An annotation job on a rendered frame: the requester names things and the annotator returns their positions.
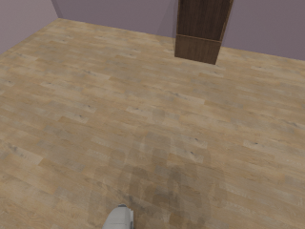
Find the left robot thigh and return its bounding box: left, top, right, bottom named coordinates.
left=102, top=206, right=133, bottom=229

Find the cupboard door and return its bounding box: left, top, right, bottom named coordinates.
left=177, top=0, right=231, bottom=40

